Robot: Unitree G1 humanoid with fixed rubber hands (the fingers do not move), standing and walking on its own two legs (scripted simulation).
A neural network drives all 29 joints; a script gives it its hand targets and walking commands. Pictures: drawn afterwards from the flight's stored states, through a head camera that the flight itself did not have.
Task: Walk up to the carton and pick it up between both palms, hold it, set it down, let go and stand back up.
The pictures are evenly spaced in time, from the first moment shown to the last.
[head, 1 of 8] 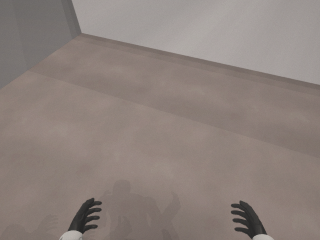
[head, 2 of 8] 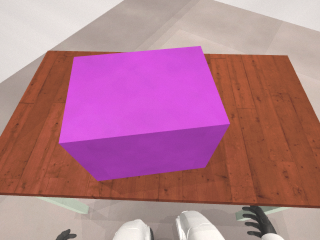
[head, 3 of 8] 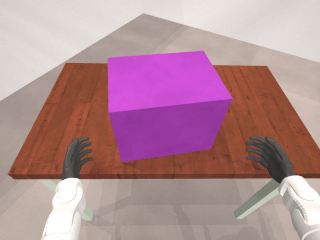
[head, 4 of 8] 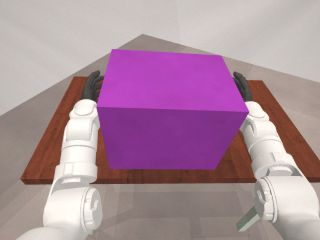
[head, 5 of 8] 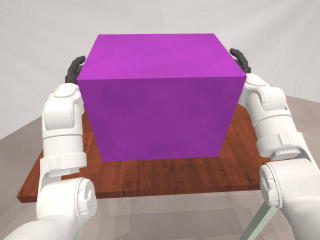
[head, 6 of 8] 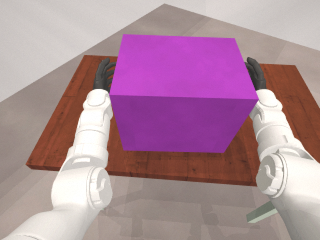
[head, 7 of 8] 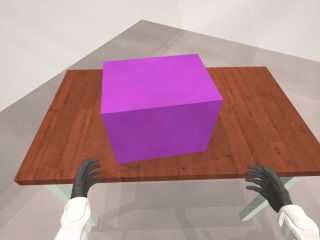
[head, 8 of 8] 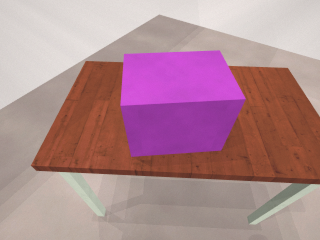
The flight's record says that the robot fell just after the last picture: no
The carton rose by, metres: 0.22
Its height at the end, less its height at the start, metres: +0.00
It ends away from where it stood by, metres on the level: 0.02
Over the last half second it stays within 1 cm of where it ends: yes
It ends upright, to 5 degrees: yes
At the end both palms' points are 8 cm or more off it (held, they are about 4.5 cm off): yes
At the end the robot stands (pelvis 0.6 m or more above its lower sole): yes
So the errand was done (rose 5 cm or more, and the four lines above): yes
